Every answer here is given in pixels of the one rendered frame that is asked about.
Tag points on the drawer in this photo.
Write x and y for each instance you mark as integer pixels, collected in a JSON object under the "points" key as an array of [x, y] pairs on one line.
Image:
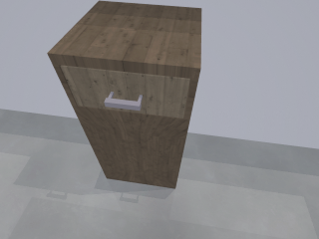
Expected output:
{"points": [[162, 95]]}

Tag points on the handle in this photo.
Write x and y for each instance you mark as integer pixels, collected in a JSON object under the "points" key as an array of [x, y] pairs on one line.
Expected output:
{"points": [[123, 104]]}

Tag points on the cabinet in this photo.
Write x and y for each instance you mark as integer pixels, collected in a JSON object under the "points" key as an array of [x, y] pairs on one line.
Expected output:
{"points": [[137, 38]]}

